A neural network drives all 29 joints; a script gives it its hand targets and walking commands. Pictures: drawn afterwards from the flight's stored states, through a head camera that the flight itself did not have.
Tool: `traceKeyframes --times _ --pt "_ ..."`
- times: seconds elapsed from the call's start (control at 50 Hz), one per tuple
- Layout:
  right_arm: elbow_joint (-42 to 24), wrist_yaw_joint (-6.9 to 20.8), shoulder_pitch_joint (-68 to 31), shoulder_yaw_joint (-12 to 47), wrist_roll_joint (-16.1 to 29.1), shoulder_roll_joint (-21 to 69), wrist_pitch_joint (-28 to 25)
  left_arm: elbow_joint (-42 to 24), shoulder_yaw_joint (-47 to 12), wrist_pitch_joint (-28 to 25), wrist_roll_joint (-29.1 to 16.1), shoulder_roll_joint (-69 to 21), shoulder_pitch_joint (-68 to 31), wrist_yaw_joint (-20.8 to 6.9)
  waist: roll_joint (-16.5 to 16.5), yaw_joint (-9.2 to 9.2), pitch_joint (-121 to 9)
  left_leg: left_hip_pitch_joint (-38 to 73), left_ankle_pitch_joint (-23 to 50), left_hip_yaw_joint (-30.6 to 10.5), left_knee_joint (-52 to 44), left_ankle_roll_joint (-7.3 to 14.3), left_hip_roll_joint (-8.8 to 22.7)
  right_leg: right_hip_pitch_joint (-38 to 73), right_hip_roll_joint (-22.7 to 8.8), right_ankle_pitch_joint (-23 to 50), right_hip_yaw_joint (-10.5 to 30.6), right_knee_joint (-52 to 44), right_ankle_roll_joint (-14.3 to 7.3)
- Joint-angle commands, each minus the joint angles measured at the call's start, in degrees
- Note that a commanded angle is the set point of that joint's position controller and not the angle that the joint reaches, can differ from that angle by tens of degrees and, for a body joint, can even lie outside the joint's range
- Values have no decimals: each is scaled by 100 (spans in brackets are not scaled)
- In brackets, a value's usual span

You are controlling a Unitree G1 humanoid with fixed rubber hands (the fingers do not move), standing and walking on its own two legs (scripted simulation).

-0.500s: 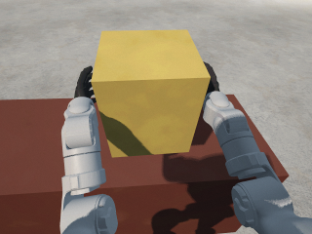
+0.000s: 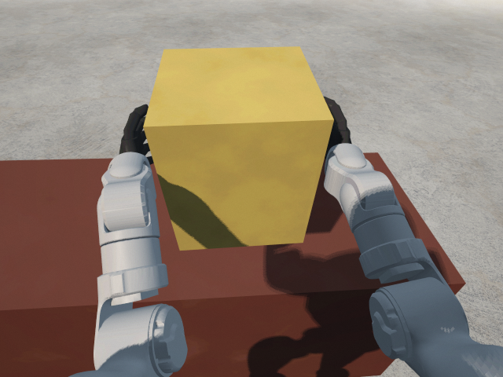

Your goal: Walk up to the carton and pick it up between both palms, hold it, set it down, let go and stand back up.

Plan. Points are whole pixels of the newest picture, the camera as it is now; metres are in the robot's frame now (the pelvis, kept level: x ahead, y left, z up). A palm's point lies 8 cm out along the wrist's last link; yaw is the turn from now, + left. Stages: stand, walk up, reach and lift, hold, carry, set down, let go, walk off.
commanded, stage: hold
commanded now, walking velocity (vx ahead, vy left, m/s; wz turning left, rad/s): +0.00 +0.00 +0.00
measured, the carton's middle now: (237, 151) +0.40 +0.01 +0.19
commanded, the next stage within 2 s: set down in 0.28 s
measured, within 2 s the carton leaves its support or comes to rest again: neither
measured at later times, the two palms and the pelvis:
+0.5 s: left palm (131, 156) +0.37 +0.17 +0.22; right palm (334, 146) +0.37 -0.13 +0.22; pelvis +0.00 +0.00 +0.00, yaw +0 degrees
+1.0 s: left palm (146, 174) +0.41 +0.16 +0.15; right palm (324, 171) +0.38 -0.14 +0.16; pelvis +0.02 +0.02 +0.00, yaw +0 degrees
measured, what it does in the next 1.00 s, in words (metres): stands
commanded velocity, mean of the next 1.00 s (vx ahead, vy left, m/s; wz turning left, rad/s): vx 0.00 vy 0.00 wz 0.00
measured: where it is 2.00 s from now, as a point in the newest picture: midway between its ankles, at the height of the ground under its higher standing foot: outside the picture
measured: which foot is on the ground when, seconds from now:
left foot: down 0.00-1.00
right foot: down 0.00-1.00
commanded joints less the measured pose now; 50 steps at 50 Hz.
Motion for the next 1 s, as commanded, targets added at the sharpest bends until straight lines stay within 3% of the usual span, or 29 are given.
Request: traceKeyframes --times 0.0,0.26,0.3,0.34,0.4,0.46,0.48,0.56,0.66,0.82,0.9,0.98 --pt "-1781 683 -4612 1882 617 3551 -422 -693 -3188 -447 -1099 -3217 -4347 -744 581 -109 -2446 578 1288 176 -178 -163 -282 605 289 887 -27 -125 260" --pt "-1919 665 -4512 1973 687 3530 -390 -824 -3206 -415 -1065 -3192 -4223 -689 566 -60 -2393 652 1466 153 -126 -170 -265 584 316 953 -60 -90 267" --pt "-2186 681 -4518 2149 808 3504 -405 -1116 -3343 -319 -1112 -3246 -4066 -656 617 -46 -2627 1225 2202 138 81 -234 -257 742 396 1537 -156 -89 274" --pt "-2255 674 -4568 2116 747 3495 -476 -1158 -3296 -381 -1103 -3201 -4209 -677 528 -67 -2500 1170 2126 142 66 -228 -274 693 373 1525 -179 -110 317" --pt "-2063 735 -4617 1817 379 3509 -741 -908 -3251 -608 -1037 -3178 -4418 -741 540 -125 -2359 1058 1586 205 -86 -188 -281 567 293 1096 -219 -164 308" --pt "-1583 845 -4583 1320 -204 3471 -1144 -159 -2843 -912 -743 -3025 -4338 -897 521 -58 -1926 818 817 315 -336 -94 -278 549 176 528 -271 -274 283" --pt "-1604 902 -4458 964 -471 3360 -1394 228 -2718 -1048 -727 -3107 -4330 -1044 607 -236 -1892 677 381 395 -440 -126 -316 580 144 308 -365 -334 292" --pt "-980 1061 -4054 481 -1199 3204 -2009 938 -1933 -1510 -271 -2700 -3891 -1322 363 -13 -1449 401 17 582 -675 47 -317 1006 49 178 -425 -332 298" --pt "-773 1103 -3716 575 -1423 3002 -2600 1101 -1762 -1787 -76 -2664 -3607 -1408 239 82 -1341 585 851 682 -546 -23 -267 1136 105 531 -576 -339 285" --pt "-1283 1080 -3911 1303 -1231 3206 -3318 323 -2986 -2423 -647 -3235 -4235 -1083 543 -31 -2913 1524 2754 607 -10 -406 -186 1161 196 1761 -562 -210 203" --pt "-1116 1054 -3749 1352 -1226 3265 -3377 422 -3192 -2632 -716 -3252 -4284 -908 650 -22 -2982 1508 2805 540 40 -438 -173 1093 173 1833 -513 -203 198" --pt "-789 1002 -3542 1225 -1252 3252 -3296 861 -2942 -2621 -580 -3157 -4031 -929 582 59 -2587 1206 2428 564 -66 -377 -198 1169 135 1745 -470 -228 228"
